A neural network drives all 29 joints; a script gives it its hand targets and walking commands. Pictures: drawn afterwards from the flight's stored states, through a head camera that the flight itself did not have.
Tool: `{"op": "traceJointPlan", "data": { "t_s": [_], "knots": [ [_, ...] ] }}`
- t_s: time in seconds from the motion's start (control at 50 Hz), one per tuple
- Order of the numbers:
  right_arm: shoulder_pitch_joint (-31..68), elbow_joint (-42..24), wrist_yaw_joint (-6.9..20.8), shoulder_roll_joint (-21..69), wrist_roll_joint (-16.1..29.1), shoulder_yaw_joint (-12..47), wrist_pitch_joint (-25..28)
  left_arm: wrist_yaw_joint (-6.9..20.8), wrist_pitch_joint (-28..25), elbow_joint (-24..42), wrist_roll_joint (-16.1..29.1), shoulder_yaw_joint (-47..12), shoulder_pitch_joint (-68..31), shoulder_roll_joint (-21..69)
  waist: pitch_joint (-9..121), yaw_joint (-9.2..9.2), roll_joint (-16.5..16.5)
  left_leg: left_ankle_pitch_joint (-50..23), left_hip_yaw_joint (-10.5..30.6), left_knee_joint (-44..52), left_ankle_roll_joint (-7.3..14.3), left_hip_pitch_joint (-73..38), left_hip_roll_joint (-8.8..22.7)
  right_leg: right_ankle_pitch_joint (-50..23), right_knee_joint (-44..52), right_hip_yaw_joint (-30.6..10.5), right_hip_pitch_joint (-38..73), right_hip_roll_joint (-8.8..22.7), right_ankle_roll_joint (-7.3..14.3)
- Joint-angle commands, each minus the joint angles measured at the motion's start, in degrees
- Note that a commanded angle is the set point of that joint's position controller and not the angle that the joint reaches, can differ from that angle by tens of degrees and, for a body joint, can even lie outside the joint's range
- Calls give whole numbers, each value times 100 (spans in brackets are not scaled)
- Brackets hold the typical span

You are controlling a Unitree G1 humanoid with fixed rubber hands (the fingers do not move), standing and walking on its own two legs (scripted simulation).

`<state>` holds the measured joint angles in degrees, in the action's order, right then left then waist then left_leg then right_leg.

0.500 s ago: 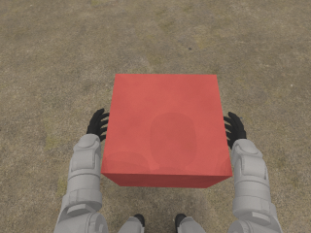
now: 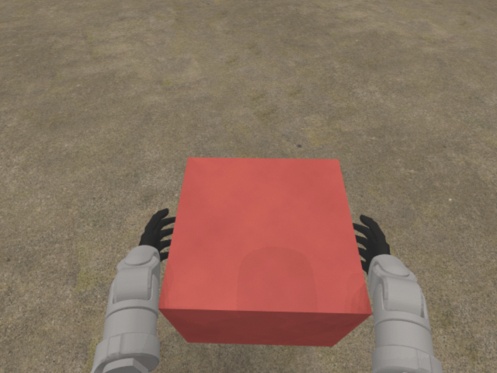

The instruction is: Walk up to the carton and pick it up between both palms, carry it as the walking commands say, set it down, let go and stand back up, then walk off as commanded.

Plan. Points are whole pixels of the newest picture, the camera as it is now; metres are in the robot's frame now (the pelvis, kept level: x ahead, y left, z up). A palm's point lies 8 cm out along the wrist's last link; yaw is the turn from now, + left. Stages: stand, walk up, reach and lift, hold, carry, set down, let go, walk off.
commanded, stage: reach and lift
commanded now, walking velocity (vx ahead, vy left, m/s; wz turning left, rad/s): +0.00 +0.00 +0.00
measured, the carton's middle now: (261, 253) +0.35 -0.01 -0.07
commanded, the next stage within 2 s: hold in 1.46 s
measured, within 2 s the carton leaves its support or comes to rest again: neither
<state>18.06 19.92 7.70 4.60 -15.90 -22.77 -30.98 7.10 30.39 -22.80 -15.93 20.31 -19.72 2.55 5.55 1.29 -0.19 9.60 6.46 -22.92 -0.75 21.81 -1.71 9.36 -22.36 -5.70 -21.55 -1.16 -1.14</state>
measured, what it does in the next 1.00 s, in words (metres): stands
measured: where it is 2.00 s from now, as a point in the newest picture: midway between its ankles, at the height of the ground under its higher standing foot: outside the picture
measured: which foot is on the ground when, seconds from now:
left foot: down 0.00-1.00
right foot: down 0.00-1.00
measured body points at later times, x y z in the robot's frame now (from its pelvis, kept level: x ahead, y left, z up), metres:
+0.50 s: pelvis +0.01 +0.00 +0.01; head -0.03 +0.00 +0.46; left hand +0.31 +0.18 +0.05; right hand +0.30 -0.20 +0.05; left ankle +0.01 +0.13 -0.74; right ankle +0.01 -0.13 -0.74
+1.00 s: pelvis +0.01 +0.00 +0.01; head -0.02 +0.00 +0.46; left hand +0.30 +0.19 +0.04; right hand +0.30 -0.20 +0.04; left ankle +0.01 +0.13 -0.74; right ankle +0.01 -0.13 -0.74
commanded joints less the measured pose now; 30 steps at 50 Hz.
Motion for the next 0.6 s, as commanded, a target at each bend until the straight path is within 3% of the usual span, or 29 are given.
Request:
{"op": "traceJointPlan", "data": {
  "t_s": [0.0,0.38,0.58],
  "knots": [
    [2830,-151,1312,4581,1194,3241,44,1447,-90,231,1262,-3236,-2670,4868,2114,2,68,-1229,-434,326,60,-1335,-378,-1304,244,432,1327,-425,104],
    [2450,-1141,1228,4676,1617,3921,-774,1384,756,1329,1661,-3804,-2258,4775,881,-22,32,-1043,-442,1008,57,-2146,-400,-1134,958,388,2210,-427,75],
    [2506,-1184,1187,4482,1582,3814,-920,1351,904,1450,1640,-3646,-2351,4655,643,-10,57,-811,-476,1030,28,-2089,-392,-961,1005,400,2398,-444,135]
  ]
}}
